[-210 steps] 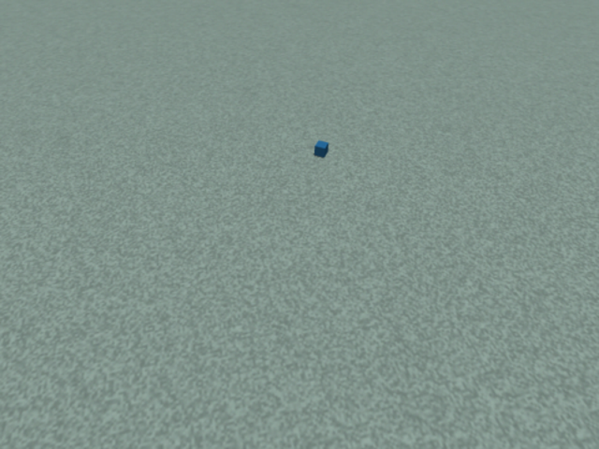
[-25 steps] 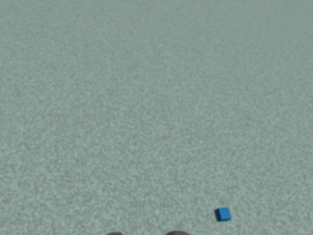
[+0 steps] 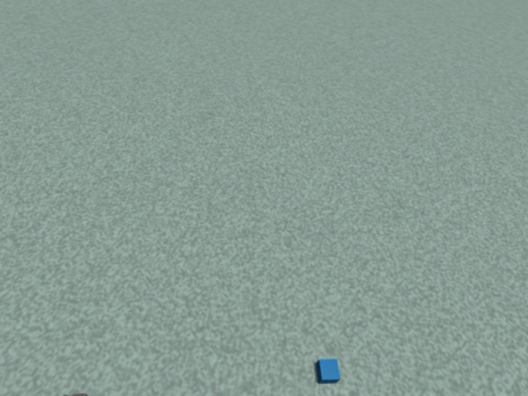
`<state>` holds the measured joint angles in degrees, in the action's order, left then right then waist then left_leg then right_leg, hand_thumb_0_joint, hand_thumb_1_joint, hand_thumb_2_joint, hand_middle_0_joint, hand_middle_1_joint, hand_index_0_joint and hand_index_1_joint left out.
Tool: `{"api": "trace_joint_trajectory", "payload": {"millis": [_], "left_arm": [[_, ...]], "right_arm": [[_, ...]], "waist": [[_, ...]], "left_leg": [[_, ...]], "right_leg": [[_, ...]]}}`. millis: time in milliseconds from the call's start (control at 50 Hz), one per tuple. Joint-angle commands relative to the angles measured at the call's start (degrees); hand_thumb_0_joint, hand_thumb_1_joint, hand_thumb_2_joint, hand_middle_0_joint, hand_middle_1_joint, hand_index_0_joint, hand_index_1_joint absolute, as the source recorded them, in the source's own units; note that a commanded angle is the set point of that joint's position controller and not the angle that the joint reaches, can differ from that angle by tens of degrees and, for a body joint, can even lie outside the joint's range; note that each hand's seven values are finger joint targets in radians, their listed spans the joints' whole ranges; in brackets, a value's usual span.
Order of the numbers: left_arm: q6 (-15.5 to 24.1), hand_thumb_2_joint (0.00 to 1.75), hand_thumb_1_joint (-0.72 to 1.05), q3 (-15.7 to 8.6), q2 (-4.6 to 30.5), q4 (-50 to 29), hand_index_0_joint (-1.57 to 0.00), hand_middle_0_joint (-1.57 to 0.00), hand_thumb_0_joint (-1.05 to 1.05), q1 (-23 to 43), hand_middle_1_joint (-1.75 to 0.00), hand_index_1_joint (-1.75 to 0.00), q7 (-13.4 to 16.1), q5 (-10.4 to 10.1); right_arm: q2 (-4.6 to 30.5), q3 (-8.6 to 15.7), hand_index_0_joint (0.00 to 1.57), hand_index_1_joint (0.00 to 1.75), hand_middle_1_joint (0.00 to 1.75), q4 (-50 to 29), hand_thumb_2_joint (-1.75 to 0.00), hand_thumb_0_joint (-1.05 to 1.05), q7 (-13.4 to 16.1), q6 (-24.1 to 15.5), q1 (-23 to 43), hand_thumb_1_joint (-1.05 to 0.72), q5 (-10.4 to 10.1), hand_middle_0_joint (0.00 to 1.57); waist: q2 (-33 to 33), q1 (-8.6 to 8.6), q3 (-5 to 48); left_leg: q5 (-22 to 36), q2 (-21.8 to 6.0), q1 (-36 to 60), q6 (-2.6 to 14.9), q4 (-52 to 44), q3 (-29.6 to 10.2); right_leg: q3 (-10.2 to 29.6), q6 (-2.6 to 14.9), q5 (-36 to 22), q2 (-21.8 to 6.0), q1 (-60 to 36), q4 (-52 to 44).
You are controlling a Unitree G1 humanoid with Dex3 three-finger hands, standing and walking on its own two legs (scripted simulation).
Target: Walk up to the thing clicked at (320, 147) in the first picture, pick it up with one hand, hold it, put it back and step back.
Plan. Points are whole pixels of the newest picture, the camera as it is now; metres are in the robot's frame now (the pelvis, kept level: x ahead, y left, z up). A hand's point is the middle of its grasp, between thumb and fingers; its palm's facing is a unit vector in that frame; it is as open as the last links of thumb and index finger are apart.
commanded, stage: walk up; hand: left
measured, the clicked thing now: (327, 371) +0.35 -0.24 -0.71
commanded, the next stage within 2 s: none
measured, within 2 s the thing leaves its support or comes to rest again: neither
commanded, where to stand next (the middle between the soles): -0.01 -0.51 m, yaw +5 degrees
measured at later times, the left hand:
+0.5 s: hand out of the picture +0.10 +0.04 -0.15, palm faces -0.09 -0.93 -0.37, open 7.4 cm
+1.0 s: hand out of the picture +0.07 -0.15 -0.16, palm faces -0.05 -0.91 -0.42, open 7.4 cm
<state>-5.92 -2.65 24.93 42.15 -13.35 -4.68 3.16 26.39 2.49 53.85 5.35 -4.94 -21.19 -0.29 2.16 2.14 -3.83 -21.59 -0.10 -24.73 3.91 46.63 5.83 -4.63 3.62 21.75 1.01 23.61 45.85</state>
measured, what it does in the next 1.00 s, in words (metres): steps to the right: right foot, then left foot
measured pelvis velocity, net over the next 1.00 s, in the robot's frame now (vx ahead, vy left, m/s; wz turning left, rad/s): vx -0.06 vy -0.46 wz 0.00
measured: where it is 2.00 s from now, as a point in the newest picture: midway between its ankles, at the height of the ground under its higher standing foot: outside the picture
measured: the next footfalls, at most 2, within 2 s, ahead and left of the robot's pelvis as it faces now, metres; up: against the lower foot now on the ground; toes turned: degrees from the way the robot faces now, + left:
right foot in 0.38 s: +0.07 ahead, -0.38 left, +0.00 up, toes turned -1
left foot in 0.62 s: +0.06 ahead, -0.19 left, +0.00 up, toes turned +4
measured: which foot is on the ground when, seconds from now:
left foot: down 0.00-0.38, up 0.40-0.60, down 0.62-0.96, up 0.98-1.00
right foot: down 0.00-0.02, up 0.04-0.36, down 0.38-0.62, up 0.64-0.94, down 0.96-1.00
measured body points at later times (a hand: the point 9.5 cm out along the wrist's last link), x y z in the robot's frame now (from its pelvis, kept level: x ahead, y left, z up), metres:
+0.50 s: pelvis -0.03 -0.24 -0.02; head +0.02 -0.22 +0.43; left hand +0.10 +0.09 -0.13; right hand +0.02 -0.63 -0.09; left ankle +0.02 -0.07 -0.67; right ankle +0.03 -0.38 -0.70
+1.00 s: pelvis -0.06 -0.46 -0.04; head -0.02 -0.43 +0.41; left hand +0.07 -0.11 -0.13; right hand -0.03 -0.86 -0.09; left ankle +0.01 -0.21 -0.69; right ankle -0.02 -0.63 -0.71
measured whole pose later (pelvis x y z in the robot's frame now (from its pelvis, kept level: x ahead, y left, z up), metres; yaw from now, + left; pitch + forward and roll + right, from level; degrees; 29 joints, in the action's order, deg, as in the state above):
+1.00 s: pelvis -0.06 -0.46 -0.04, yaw +0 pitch -2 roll -1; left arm -5.2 -7.4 29.6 40.8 -9.7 -4.4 3.2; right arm 31.2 4.9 50.0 6.3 -2.3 -20.2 2.5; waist 3.0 0.2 -7.8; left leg -26.4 -12.2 -34.4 1.5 58.2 -8.9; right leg 2.6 -2.6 27.7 -2.0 29.9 58.7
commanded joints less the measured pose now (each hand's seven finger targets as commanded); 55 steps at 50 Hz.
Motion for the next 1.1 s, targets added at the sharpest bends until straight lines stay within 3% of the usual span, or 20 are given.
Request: {"api": "trace_joint_trajectory", "payload": {"millis": [0, 40, 100, 260, 340, 360, 380, 400, 440, 520, 560, 600, 620, 700, 840, 920, 940, 960, 980, 1080], "left_arm": [[1.43, 0.9, 0.9, -2.74, 9.28, -7.57, -0.2, -0.2, 0.0, 2.05, -0.3, -0.3, 1.62, -0.14], [0.86, 0.9, 0.9, -4.74, 15.44, -6.53, -0.2, -0.2, 0.0, 3.88, -0.3, -0.3, 2.19, 0.34], [1.09, 0.9, 0.9, -5.73, 14.48, -5.78, -0.2, -0.2, 0.0, 2.57, -0.3, -0.3, 1.56, -0.77], [0.86, 0.9, 0.9, -6.0, 13.32, -7.42, -0.2, -0.2, 0.0, 6.38, -0.3, -0.3, -0.62, -0.85], [1.26, 0.9, 0.9, -8.09, 14.55, -0.78, -0.2, -0.2, 0.0, -8.16, -0.3, -0.3, -0.1, 0.43], [1.8, 0.9, 0.9, -8.61, 18.25, -0.85, -0.2, -0.2, 0.0, -11.88, -0.3, -0.3, 0.36, 1.74], [2.49, 0.9, 0.9, -8.8, 23.89, -4.83, -0.2, -0.2, 0.0, -2.09, -0.3, -0.3, 0.94, 0.82], [2.79, 0.9, 0.9, -8.64, 24.64, -6.3, -0.2, -0.2, 0.0, 3.75, -0.3, -0.3, 1.41, -0.23], [2.46, 0.9, 0.9, -7.4, 20.11, -5.41, -0.2, -0.2, 0.0, 6.42, -0.3, -0.3, 1.98, -0.27], [1.73, 0.9, 0.9, -5.48, 14.98, -6.61, -0.2, -0.2, 0.0, 8.91, -0.3, -0.3, 1.49, 0.72], [1.0, 0.9, 0.9, -4.35, 12.68, -7.52, -0.2, -0.2, 0.0, 10.04, -0.3, -0.3, 1.58, 0.67], [1.11, 0.9, 0.9, -2.6, 6.71, -8.15, -0.2, -0.2, 0.0, 5.97, -0.3, -0.3, 1.89, 0.06], [0.82, 0.9, 0.9, -4.56, 13.43, -7.78, -0.2, -0.2, 0.0, 4.79, -0.3, -0.3, 2.57, 0.55], [0.99, 0.9, 0.9, -6.35, 13.85, -6.24, -0.2, -0.2, 0.0, 4.34, -0.3, -0.3, 2.16, -0.64], [1.03, 0.9, 0.9, -6.84, 13.1, -8.14, -0.2, -0.2, 0.0, 6.4, -0.3, -0.3, -0.03, -0.72], [1.31, 0.9, 0.9, -8.29, 12.62, -2.51, -0.2, -0.2, 0.0, -5.45, -0.3, -0.3, 0.5, 0.17], [1.76, 0.9, 0.9, -8.53, 14.44, -1.68, -0.2, -0.2, 0.0, -9.32, -0.3, -0.3, 0.85, 1.33], [2.29, 0.9, 0.9, -9.31, 21.33, -4.47, -0.2, -0.2, 0.0, -4.44, -0.3, -0.3, 1.14, 0.94], [2.68, 0.9, 0.9, -9.24, 23.95, -6.83, -0.2, -0.2, 0.0, 4.21, -0.3, -0.3, 1.84, 0.17], [2.66, 0.9, 0.9, -6.63, 14.95, -4.95, -0.2, -0.2, 0.0, 7.79, -0.3, -0.3, 2.85, -0.07]], "right_arm": [[24.26, 7.01, 0.2, 0.3, 0.3, -2.81, -0.9, 0.0, 3.27, -1.69, -13.24, -0.9, 1.78, 0.2], [22.69, 7.02, 0.2, 0.3, 0.3, -3.44, -0.9, 0.0, 3.57, -1.29, -10.73, -0.9, 0.02, 0.2], [18.94, 5.94, 0.2, 0.3, 0.3, -5.37, -0.9, 0.0, 2.88, -0.93, -6.35, -0.9, 0.34, 0.2], [22.78, 7.25, 0.2, 0.3, 0.3, -8.13, -0.9, 0.0, 2.24, -0.75, -4.16, -0.9, 2.28, 0.2], [17.84, 5.03, 0.2, 0.3, 0.3, -6.97, -0.9, 0.0, 1.91, 0.93, 0.0, -0.9, 2.58, 0.2], [12.18, 2.91, 0.2, 0.3, 0.3, -7.79, -0.9, 0.0, 1.92, 1.68, -0.15, -0.9, 1.83, 0.2], [12.48, 3.77, 0.2, 0.3, 0.3, -10.07, -0.9, 0.0, 2.83, 1.93, 3.93, -0.9, 0.65, 0.2], [14.8, 4.67, 0.2, 0.3, 0.3, -8.52, -0.9, 0.0, 3.52, 1.73, 5.26, -0.9, 0.62, 0.2], [16.07, 4.64, 0.2, 0.3, 0.3, -2.3, -0.9, 0.0, 2.76, 1.44, -2.16, -0.9, -0.23, 0.2], [15.01, 5.04, 0.2, 0.3, 0.3, 1.59, -0.9, 0.0, 1.37, 0.76, -10.46, -0.9, -0.59, 0.2], [13.93, 5.01, 0.2, 0.3, 0.3, 2.44, -0.9, 0.0, 1.51, -0.11, -16.33, -0.9, 0.05, 0.2], [22.03, 6.84, 0.2, 0.3, 0.3, -1.65, -0.9, 0.0, 2.81, -1.18, -12.53, -0.9, 2.65, 0.2], [25.65, 7.7, 0.2, 0.3, 0.3, -3.01, -0.9, 0.0, 3.0, -1.14, -10.55, -0.9, 0.84, 0.2], [19.15, 6.26, 0.2, 0.3, 0.3, -4.79, -0.9, 0.0, 3.31, -0.83, -5.58, -0.9, 0.78, 0.2], [22.11, 7.6, 0.2, 0.3, 0.3, -7.8, -0.9, 0.0, 2.52, -0.44, -3.26, -0.9, 2.73, 0.2], [18.86, 6.17, 0.2, 0.3, 0.3, -6.74, -0.9, 0.0, 1.9, 1.22, -0.03, -0.9, 3.02, 0.2], [13.83, 4.35, 0.2, 0.3, 0.3, -6.76, -0.9, 0.0, 1.78, 1.89, -0.66, -0.9, 2.7, 0.2], [11.67, 4.17, 0.2, 0.3, 0.3, -9.37, -0.9, 0.0, 2.41, 2.21, 3.23, -0.9, 1.41, 0.2], [13.71, 5.32, 0.2, 0.3, 0.3, -8.7, -0.9, 0.0, 3.73, 2.19, 4.88, -0.9, 1.29, 0.2], [14.22, 4.39, 0.2, 0.3, 0.3, 0.66, -0.9, 0.0, 1.42, 1.36, -6.24, -0.9, -0.04, 0.2]], "waist": [[-6.9, -4.04, 3.91], [-1.72, -4.39, 3.99], [-6.49, -1.76, 2.11], [-14.71, -3.0, 3.1], [-1.91, 5.86, 8.31], [14.02, 8.9, 5.25], [18.11, 4.71, 2.72], [12.84, 1.88, 0.65], [9.42, -1.29, 0.58], [12.84, -3.34, 2.04], [8.36, -6.02, 2.6], [-7.64, -3.97, -0.13], [-4.41, -4.42, 2.86], [-5.9, -1.16, 1.92], [-12.91, -2.84, 3.42], [-6.97, 4.06, 8.03], [5.76, 6.73, 6.17], [16.67, 5.46, 2.99], [15.7, 1.67, 0.75], [12.9, -2.65, 3.15]], "left_leg": [[19.6, -28.12, 23.0, 6.54, -23.09, -44.52], [23.42, -27.64, 18.11, 10.57, -19.5, -38.36], [21.42, -19.63, 10.24, 9.09, -17.24, -20.7], [11.74, -18.66, 0.84, 9.7, -13.51, -14.34], [-2.03, -8.71, -15.1, 2.69, 7.01, -2.57], [-9.5, -4.54, -26.82, 0.66, 23.84, 0.78], [-16.77, 0.56, -26.65, -0.01, 27.39, -5.76], [-14.14, -2.52, -21.71, -0.18, 29.53, -9.78], [-9.16, -4.42, -18.17, -1.03, 25.36, -7.15], [-4.73, -1.8, 1.62, -0.41, 6.64, -2.66], [4.22, -2.66, 13.35, 0.25, -9.43, -7.1], [11.24, -23.08, 19.08, 3.51, -22.46, -43.21], [15.75, -30.72, 17.33, 9.53, -22.4, -48.92], [22.49, -19.61, 8.31, 10.37, -14.85, -24.8], [4.39, -17.39, 1.82, 9.64, -13.65, -19.23], [1.23, -9.76, -10.91, 2.92, 1.25, -8.59], [-5.67, -5.11, -20.38, 0.44, 16.62, -2.36], [-16.74, 2.37, -26.55, -1.14, 25.16, -4.23], [-15.03, -0.13, -22.19, -1.22, 28.0, -10.54], [-7.58, -2.47, -8.38, -1.61, 18.42, -4.43]], "right_leg": [[11.99, -1.01, 8.23, 0.22, 22.78, 15.62], [18.44, -1.42, 8.99, -2.14, 20.84, 25.13], [17.45, -2.0, 2.18, -1.55, 17.04, 26.93], [7.39, -4.31, 7.31, -5.76, 8.8, 14.05], [1.66, -2.38, 2.19, 0.37, -14.91, -4.53], [16.41, 0.66, 10.86, -7.43, -13.12, -14.32], [42.19, 7.12, 14.34, -17.21, -3.16, -30.35], [46.42, 9.09, 18.94, -18.61, 0.88, -34.32], [30.87, 9.22, 15.87, -13.98, -1.0, -24.75], [20.17, 11.12, 2.65, -11.42, 5.21, -17.9], [15.25, 8.54, -4.66, -8.86, 10.11, -6.23], [11.56, -0.33, 5.88, 0.77, 25.01, 14.54], [16.58, -1.09, 11.91, -2.21, 24.32, 19.79], [17.58, -1.72, 4.17, -2.46, 17.57, 30.1], [9.45, -4.39, 9.35, -5.7, 11.19, 16.47], [2.92, -2.39, 3.74, -0.13, -9.65, -3.21], [9.92, -0.18, 9.14, -3.23, -10.37, -10.39], [37.98, 5.42, 14.03, -16.26, -1.51, -25.19], [46.25, 8.45, 15.39, -19.18, 2.5, -31.4], [23.52, 9.8, 1.84, -12.61, -0.19, -16.38]]}}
